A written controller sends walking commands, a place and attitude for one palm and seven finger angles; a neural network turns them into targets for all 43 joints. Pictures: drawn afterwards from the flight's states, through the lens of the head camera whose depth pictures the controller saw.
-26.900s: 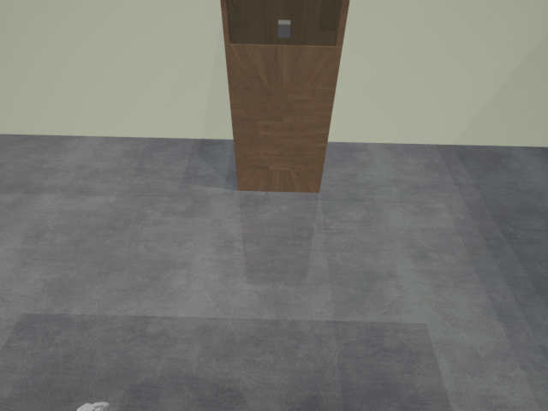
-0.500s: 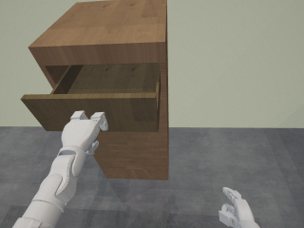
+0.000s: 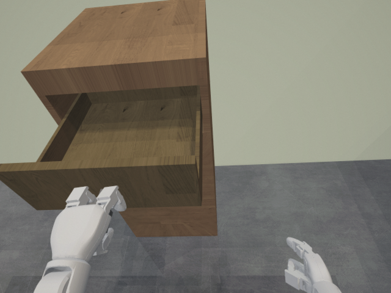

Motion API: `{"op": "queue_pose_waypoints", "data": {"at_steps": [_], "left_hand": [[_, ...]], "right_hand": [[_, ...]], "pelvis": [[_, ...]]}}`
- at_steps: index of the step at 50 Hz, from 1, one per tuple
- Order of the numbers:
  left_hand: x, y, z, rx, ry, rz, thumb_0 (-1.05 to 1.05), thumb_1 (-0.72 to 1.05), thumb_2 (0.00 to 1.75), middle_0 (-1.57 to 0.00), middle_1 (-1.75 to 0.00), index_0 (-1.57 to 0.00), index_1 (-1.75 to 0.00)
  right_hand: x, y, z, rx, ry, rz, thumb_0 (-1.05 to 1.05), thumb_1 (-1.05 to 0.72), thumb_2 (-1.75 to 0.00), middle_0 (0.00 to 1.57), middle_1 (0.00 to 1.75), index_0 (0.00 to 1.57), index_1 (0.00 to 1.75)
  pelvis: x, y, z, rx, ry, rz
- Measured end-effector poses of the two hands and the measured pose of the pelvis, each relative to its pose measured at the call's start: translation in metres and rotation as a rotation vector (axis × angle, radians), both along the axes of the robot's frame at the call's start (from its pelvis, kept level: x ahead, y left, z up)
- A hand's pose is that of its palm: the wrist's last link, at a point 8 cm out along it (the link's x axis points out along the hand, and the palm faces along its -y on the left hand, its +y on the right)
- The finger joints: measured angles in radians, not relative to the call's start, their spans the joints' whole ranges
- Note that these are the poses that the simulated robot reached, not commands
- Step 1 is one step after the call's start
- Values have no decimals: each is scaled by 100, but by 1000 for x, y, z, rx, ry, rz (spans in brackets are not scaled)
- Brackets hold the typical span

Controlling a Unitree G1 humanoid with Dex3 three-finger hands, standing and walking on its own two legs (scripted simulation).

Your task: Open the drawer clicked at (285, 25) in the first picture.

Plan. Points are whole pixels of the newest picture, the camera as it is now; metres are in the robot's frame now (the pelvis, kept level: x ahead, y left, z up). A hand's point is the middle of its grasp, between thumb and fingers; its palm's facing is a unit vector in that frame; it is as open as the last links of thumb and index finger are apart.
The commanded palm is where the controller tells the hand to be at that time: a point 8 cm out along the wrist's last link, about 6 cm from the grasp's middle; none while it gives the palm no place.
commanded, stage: pull the drawer open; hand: left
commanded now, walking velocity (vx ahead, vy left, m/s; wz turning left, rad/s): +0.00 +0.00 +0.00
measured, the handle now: (98, 208) +0.26 +0.22 +0.08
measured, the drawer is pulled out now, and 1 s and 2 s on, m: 0.24 0.29 0.29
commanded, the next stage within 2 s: open the thumb to release the handle in 0.70 s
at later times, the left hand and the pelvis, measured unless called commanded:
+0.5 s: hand (92, 264) +0.16 +0.19 +0.06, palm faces +0.04 -0.13 -0.99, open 7.4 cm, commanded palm +0.11 +0.20 +0.12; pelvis -0.01 -0.01 -0.01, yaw +0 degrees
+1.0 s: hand (92, 261) +0.16 +0.20 +0.06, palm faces +0.08 -0.12 -0.99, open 7.8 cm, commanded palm +0.14 +0.19 +0.12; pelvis -0.03 -0.02 +0.00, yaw +3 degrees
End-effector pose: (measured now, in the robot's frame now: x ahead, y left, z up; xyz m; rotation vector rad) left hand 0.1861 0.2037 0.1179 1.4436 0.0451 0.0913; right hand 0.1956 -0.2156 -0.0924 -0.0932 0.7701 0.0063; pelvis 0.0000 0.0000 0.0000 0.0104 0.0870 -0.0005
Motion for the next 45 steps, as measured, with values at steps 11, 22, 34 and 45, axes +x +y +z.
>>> {"op": "queue_pose_waypoints", "data": {"at_steps": [11, 22, 34, 45], "left_hand": [[-31, -3, 0, -14, 9, 25, 8, 43, 61, -21, -135, -42, -135], [-48, -4, 0, -11, 8, 28, 7, 42, 63, -21, -134, -42, -135], [-49, -4, -1, 5, -2, 25, 6, 41, 67, -22, -132, -42, -135], [-49, -5, -1, 20, -19, 30, 4, 39, 70, -24, -130, -41, -135]], "right_hand": [[35, 30, 15, 38, -92, 125, 1, -91, -90, 20, 30, 20, 30], [15, 9, 7, -10, -54, 101, 1, -91, -90, 20, 30, 20, 30], [-20, -15, -5, -43, 4, 28, 1, -91, -90, 20, 30, 20, 30], [-21, -13, -7, -62, -1, 41, 1, -91, -90, 20, 30, 20, 30]], "pelvis": [[2, -3, -3, -6, -2, 11], [-5, -7, -6, -6, -3, 4], [-17, -14, -6, 1, -17, 1], [-28, -18, -3, 2, -41, 31]]}}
